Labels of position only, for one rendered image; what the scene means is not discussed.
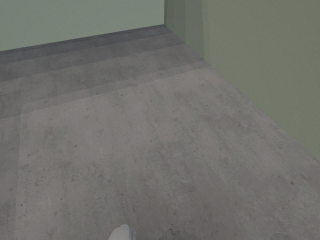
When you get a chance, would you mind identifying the robot left thigh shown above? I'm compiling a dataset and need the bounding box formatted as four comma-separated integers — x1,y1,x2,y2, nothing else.
108,226,136,240

